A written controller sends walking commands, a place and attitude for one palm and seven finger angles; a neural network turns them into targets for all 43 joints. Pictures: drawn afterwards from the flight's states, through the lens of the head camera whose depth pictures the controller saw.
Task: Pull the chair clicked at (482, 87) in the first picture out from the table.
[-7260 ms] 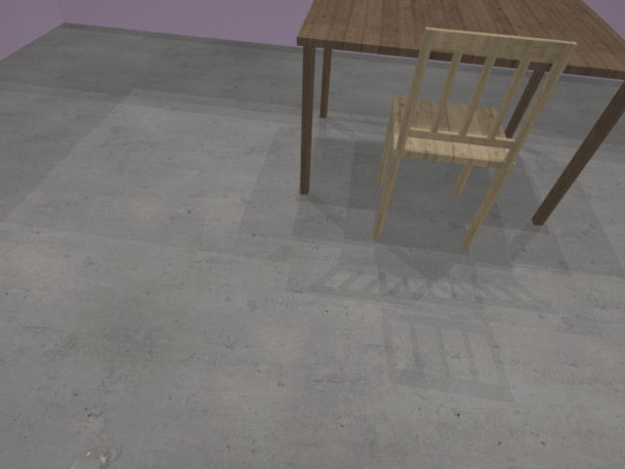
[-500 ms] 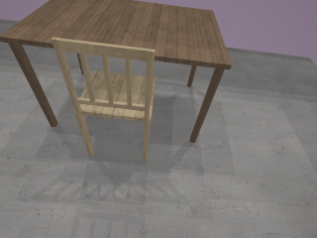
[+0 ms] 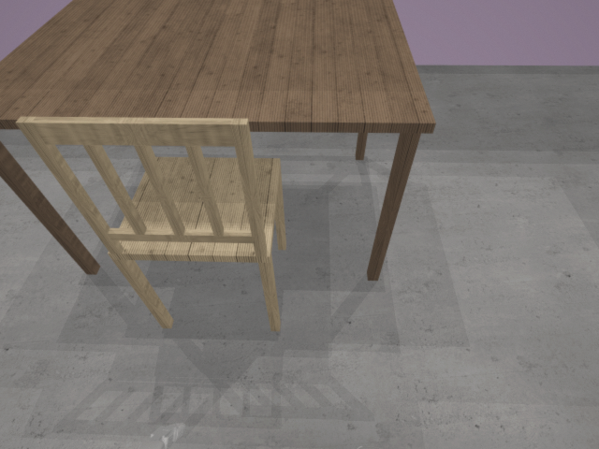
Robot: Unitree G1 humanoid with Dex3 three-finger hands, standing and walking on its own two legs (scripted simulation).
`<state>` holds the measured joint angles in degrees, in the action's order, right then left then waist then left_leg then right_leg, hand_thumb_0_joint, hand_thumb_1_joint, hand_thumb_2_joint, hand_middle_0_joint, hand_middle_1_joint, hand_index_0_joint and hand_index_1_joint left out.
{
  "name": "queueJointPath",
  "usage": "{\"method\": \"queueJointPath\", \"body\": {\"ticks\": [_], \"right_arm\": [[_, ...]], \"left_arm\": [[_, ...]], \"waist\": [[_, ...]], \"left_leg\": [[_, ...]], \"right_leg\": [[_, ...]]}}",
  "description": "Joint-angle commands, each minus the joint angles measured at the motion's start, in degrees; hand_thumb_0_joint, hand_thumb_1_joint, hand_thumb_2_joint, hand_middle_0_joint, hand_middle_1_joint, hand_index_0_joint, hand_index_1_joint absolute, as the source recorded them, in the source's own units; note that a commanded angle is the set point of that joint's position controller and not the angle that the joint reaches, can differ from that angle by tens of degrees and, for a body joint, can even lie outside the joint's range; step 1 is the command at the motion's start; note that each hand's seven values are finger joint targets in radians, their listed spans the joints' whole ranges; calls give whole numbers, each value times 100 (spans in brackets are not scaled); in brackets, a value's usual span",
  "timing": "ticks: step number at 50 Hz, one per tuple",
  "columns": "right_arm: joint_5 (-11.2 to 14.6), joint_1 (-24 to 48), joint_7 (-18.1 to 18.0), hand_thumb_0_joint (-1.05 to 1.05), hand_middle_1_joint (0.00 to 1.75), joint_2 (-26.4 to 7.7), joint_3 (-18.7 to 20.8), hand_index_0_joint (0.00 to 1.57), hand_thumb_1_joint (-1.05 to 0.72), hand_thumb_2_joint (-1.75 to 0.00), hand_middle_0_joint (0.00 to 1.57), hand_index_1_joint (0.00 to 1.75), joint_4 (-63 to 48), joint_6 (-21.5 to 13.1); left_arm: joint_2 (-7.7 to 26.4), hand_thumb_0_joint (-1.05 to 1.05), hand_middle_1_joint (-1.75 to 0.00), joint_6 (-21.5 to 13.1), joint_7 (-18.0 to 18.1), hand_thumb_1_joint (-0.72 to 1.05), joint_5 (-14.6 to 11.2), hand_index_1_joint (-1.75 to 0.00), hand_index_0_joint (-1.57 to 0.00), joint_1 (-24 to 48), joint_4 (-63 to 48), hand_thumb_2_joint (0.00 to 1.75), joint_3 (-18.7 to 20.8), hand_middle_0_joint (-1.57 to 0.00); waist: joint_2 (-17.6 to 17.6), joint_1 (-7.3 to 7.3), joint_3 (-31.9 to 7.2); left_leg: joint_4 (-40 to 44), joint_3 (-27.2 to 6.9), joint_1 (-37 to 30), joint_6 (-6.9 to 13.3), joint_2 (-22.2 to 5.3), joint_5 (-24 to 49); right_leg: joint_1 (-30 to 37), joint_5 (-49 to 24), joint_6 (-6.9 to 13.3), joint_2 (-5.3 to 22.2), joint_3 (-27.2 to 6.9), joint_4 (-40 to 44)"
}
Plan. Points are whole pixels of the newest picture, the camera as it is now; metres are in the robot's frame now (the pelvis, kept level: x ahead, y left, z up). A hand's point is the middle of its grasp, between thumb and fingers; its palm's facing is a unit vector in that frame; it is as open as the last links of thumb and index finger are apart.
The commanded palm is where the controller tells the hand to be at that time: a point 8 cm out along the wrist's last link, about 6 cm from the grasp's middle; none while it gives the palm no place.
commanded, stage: take the last steps up to it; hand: left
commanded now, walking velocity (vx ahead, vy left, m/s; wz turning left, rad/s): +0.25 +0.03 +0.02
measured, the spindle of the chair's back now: (163, 193) +0.61 +0.30 -0.07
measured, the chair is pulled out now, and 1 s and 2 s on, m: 0.00 0.00 0.00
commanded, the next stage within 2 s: come to a stop and stand still in 0.26 s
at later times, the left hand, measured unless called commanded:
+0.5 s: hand out of the picture +0.11 +0.21 -0.17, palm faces +0.08 -0.98 -0.16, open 7.4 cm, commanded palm none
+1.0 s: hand (204, 419) +0.19 +0.16 -0.15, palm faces -0.01 -0.97 -0.25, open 7.4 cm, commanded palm none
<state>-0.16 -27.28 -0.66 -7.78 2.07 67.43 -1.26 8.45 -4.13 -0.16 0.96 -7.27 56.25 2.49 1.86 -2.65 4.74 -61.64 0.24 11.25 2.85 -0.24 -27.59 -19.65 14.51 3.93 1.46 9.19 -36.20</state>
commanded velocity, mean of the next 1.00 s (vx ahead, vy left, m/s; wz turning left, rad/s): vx -0.02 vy -0.03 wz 0.00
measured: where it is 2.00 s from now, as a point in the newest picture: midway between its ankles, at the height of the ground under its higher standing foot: outside the picture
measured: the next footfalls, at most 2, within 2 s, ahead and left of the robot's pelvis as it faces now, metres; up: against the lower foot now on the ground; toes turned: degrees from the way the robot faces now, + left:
left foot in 0.38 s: +0.22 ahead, +0.14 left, +0.00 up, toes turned +6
right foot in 0.80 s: +0.18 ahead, -0.11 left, +0.00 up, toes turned -7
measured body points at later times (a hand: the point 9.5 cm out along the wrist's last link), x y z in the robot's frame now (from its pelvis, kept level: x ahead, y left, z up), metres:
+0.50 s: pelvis +0.15 +0.04 +0.01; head +0.16 +0.06 +0.46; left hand +0.10 +0.26 -0.16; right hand +0.24 -0.17 -0.13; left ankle +0.18 +0.14 -0.72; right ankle +0.09 -0.07 -0.69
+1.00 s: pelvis +0.13 -0.02 +0.01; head +0.14 -0.04 +0.46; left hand +0.19 +0.21 -0.13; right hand +0.14 -0.25 -0.15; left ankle +0.11 +0.11 -0.69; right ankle +0.14 -0.11 -0.72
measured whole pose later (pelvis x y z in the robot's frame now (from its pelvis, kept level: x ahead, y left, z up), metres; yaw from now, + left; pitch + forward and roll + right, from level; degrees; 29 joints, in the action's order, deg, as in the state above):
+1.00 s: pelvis +0.13 -0.02 +0.01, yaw -2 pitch -1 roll +0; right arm -0.3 -13.7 -1.1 -10.1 3.5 61.9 3.0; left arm 8.4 0.5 2.1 1.6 -12.0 59.6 1.7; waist 2.5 -1.1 1.5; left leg -44.8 1.5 17.6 -0.8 -2.2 -24.7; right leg -13.6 14.5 3.1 0.1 5.9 -28.8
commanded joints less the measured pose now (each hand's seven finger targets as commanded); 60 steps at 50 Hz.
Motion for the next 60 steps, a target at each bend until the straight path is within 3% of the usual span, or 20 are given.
{"method": "queueJointPath", "body": {"ticks": [1, 5, 14, 17, 18, 19, 21, 25, 33, 38, 39, 40, 41, 42, 43, 47, 50, 53, 55, 60], "right_arm": [[-105, 398, 29, 0, 30, -279, 77, 20, -90, -90, 20, 30, -646, -109], [-145, 176, 63, 0, 30, -115, 83, 20, -90, -90, 20, 30, -632, 53], [-113, 1399, 173, 0, 30, -298, 79, 20, -90, -90, 20, 30, -1108, -102], [-128, 861, 119, 0, 30, -536, 105, 20, -90, -90, 20, 30, -894, -203], [-167, 338, 54, 0, 30, -913, 175, 20, -90, -90, 20, 30, -801, -259], [-161, 85, -13, 0, 30, -1300, 224, 20, -90, -90, 20, 30, -758, -223], [-129, 754, -154, 0, 30, -929, 48, 20, -90, -90, 20, 30, -825, -139], [-62, 1541, -243, 0, 30, -763, 7, 20, -90, -90, 20, 30, -878, -46], [-120, 1687, -241, 0, 30, -1103, 285, 20, -90, -90, 20, 30, -1035, 185], [-93, 1774, -137, 0, 30, -1006, 313, 20, -90, -90, 20, 30, -1076, 235], [-57, 1617, -107, 0, 30, -828, 295, 20, -90, -90, 20, 30, -1050, 240], [2, 1469, -78, 0, 30, -471, 234, 20, -90, -90, 20, 30, -1103, 260], [-12, 1629, -57, 0, 30, -380, 184, 20, -90, -90, 20, 30, -1191, 315], [-28, 1632, -42, 0, 30, -352, 189, 20, -90, -90, 20, 30, -1173, 368], [-48, 1614, -50, 0, 30, -349, 184, 20, -90, -90, 20, 30, -1115, 411], [-29, 1229, -48, 0, 30, -389, 137, 20, -90, -90, 20, 30, -783, 337], [-32, 1197, -78, 0, 30, -305, 61, 20, -90, -90, 20, 30, -719, 262], [-37, 773, -123, 0, 30, -312, -3, 20, -90, -90, 20, 30, -463, 145], [-80, 908, -166, 0, 30, -533, -22, 20, -90, -90, 20, 30, -437, 67], [-60, 888, -174, 0, 30, -354, -79, 20, -90, -90, 20, 30, -322, 76]], "left_arm": [[659, 0, -30, 4, 149, 90, -30, -30, -20, -923, 111, 90, 130, -20], [436, 0, -30, -65, 148, 90, 24, -30, -20, -940, 197, 90, 79, -20], [849, 0, -30, -9, 112, 90, 49, -30, -20, -1351, 419, 90, 153, -20], [721, 0, -30, 83, 128, 90, 19, -30, -20, -1425, 506, 90, 120, -20], [490, 0, -30, 113, 125, 90, -13, -30, -20, -1524, 462, 90, 79, -20], [209, 0, -30, 126, 122, 90, -70, -30, -20, -1690, 412, 90, -7, -20], [165, 0, -30, 220, 221, 90, -33, -30, -20, -1597, 564, 90, -78, -20], [280, 0, -30, 419, 243, 90, -64, -30, -20, -1693, 760, 90, -79, -20], [387, 0, -30, 696, 224, 90, 29, -30, -20, -1324, 239, 90, 108, -20], [411, 0, -30, 555, 220, 90, 43, -30, -20, -1529, 218, 90, 96, -20], [603, 0, -30, 493, 237, 90, 72, -30, -20, -1486, 181, 90, 94, -20], [992, 0, -30, 428, 258, 90, 108, -30, -20, -1219, 117, 90, 121, -20], [1179, 0, -30, 405, 238, 90, 71, -30, -20, -1061, 37, 90, 118, -20], [1138, 0, -30, 409, 235, 90, 77, -30, -20, -943, -16, 90, 79, -20], [1100, 0, -30, 389, 255, 90, 75, -30, -20, -738, -28, 90, 115, -20], [846, 0, -30, 376, 247, 90, 28, -30, -20, -454, 25, 90, 48, -20], [840, 0, -30, 355, 252, 90, 13, -30, -20, -703, 147, 90, 53, -20], [672, 0, -30, 348, 254, 90, -79, -30, -20, -734, 292, 90, 15, -20], [479, 0, -30, 357, 235, 90, -108, -30, -20, -804, 334, 90, -29, -20], [536, 0, -30, 381, 223, 90, -80, -30, -20, -845, 575, 90, -41, -20]], "waist": [[-196, 301, -1], [-703, 10, -40], [-759, 334, -76], [-272, 100, -271], [629, -62, -607], [1539, -20, -874], [693, 201, -611], [482, 372, -568], [706, 301, -541], [541, 451, -720], [-68, 410, -759], [-1182, 237, -639], [-1481, 315, -462], [-986, 300, -474], [-1393, 249, -422], [-1038, 165, -358], [-802, 294, -375], [-256, 214, -521], [257, 393, -526], [338, 403, -157]], "left_leg": [[-1018, -245, 1897, -50, -629, 893], [42, 81, 1563, -271, -652, 1218], [2390, 393, 1072, -297, -426, 1461], [3480, 431, -315, -280, -271, 1964], [3831, -472, -1061, -15, -1013, 2696], [4266, -1729, -1521, 549, -2158, 4052], [4434, -1343, -613, 757, -2123, 4984], [4201, -410, -414, 654, -1791, 6067], [4132, -399, -54, 789, -1947, 4990], [3622, -81, 283, 300, -1403, 3160], [3182, 73, 356, 21, -1011, 2396], [2690, 481, 841, -304, -446, 971], [2183, 367, 831, -382, -176, -67], [1723, 155, 618, -373, -195, -266], [1497, 20, 722, -343, -262, -225], [1375, 50, 749, -368, -261, 301], [2523, 108, 532, -408, -290, 435], [4051, -171, -381, -325, -441, 1830], [4193, -578, -103, -126, -929, 2550], [4512, -351, 319, -208, -724, 1554]], "right_leg": [[614, 26, 656, 1856, -2154, 2569], [211, -1135, 540, 1389, -1035, 2647], [842, -1181, 544, 1410, -1034, 2227], [504, -946, 230, 999, -765, 1090], [-3, -259, -37, 467, -384, -74], [-732, 1771, -337, -49, -40, -1245], [-351, 1920, -390, 287, -794, -1692], [100, 1321, -583, 388, -848, -1062], [-59, 1206, -524, 193, -788, -1335], [911, -287, -508, 126, -570, 676], [1049, -905, -451, 382, -961, 1396], [991, -1564, -128, 1304, -2060, 1687], [491, -2052, 346, 1809, -2246, 1934], [188, -1730, 577, 1858, -2091, 2050], [116, -1414, 603, 1633, -2064, 2077], [483, -1422, 533, 1210, -1449, 1948], [850, -1561, 553, 1198, -1525, 1793], [714, -1238, 139, 894, -1364, 1471], [1019, -1031, -186, 455, -1064, 1445], [1341, -689, -225, 451, -1029, 1666]]}}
